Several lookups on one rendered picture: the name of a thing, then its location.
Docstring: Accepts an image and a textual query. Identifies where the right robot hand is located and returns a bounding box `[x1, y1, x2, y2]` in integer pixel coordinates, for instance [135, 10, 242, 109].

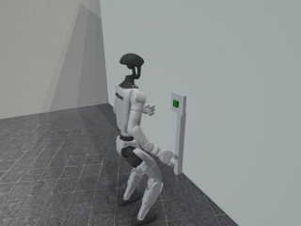
[158, 149, 179, 168]

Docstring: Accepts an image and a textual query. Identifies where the left robot hand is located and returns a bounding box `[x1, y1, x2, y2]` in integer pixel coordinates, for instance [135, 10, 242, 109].
[142, 104, 155, 116]

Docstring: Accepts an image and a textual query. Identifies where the robot left upper arm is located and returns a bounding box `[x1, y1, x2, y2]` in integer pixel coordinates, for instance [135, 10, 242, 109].
[113, 83, 120, 114]

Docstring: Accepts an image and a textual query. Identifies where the right robot thigh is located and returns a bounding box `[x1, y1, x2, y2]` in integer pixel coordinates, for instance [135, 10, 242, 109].
[124, 148, 162, 189]

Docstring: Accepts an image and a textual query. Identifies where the robot right forearm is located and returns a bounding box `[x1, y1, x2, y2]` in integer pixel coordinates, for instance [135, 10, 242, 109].
[132, 126, 163, 157]

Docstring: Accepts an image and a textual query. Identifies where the robot right upper arm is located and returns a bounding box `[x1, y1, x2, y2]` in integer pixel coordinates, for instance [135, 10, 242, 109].
[127, 89, 147, 137]

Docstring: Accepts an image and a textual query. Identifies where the panel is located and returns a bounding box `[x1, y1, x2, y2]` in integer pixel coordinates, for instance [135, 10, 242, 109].
[170, 91, 187, 175]

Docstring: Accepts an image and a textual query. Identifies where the robot head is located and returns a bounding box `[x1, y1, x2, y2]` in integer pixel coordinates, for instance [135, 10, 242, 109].
[119, 53, 144, 89]

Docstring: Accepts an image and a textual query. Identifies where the button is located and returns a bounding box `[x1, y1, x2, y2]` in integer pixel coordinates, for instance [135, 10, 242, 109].
[173, 100, 179, 108]

